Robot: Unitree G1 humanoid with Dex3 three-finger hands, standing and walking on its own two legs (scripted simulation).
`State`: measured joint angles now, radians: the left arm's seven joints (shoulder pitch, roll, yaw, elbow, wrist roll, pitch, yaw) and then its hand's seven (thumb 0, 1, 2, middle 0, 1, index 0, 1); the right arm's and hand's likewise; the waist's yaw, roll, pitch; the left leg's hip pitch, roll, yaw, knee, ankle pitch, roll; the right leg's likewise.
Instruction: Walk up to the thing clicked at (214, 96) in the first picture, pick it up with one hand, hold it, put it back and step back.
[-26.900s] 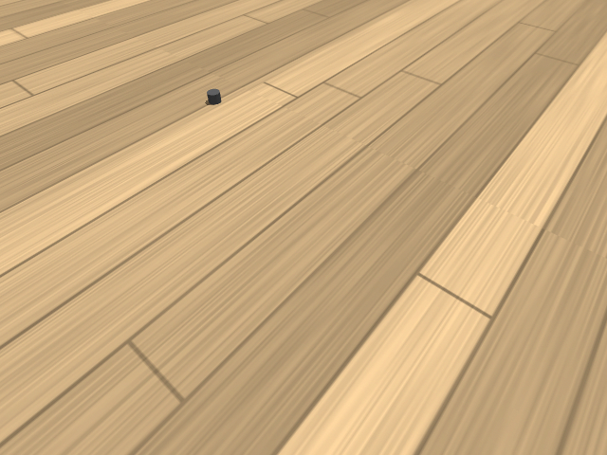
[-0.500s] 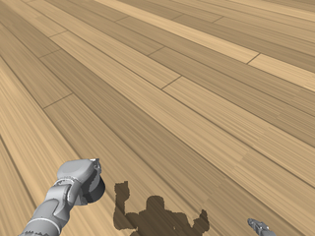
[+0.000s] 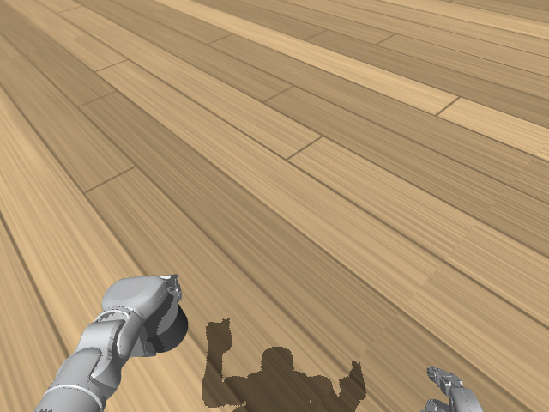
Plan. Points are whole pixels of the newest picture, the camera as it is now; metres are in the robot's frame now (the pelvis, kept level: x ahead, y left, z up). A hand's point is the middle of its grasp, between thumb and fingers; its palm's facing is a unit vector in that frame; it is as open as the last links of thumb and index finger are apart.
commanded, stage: hold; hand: left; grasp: from above
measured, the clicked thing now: (159, 321) +0.30 +0.21 -0.06
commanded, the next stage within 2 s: crouch in 0.54 s
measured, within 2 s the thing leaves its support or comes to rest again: neither
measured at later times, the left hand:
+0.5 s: hand (146, 320) +0.29 +0.23 -0.04, palm faces -0.45 -0.06 -0.89, open 10.7 cm
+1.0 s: hand (155, 337) +0.29 +0.23 -0.10, palm faces -0.47 -0.04 -0.88, open 10.6 cm
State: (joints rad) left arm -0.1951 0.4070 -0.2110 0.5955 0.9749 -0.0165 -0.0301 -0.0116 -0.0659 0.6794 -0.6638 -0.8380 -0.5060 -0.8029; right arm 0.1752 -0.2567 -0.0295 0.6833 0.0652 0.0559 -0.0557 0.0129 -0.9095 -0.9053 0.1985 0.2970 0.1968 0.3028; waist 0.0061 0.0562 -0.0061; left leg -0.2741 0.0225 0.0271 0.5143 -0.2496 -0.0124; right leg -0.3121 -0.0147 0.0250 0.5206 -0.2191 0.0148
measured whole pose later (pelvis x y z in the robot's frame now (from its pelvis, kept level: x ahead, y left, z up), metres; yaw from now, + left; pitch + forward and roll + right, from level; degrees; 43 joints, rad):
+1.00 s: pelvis +0.01 +0.00 -0.01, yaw +1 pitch +6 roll +0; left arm -0.27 0.35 -0.21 0.85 1.07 -0.02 0.18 0.00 -0.04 0.65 -0.67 -0.80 -0.51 -0.77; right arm 0.17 -0.25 -0.05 0.70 0.03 0.07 -0.02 0.01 -0.90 -0.90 0.20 0.30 0.20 0.30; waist -0.02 0.01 -0.02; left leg -0.45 0.02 0.00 0.65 -0.31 -0.01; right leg -0.47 -0.02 0.00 0.64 -0.28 0.02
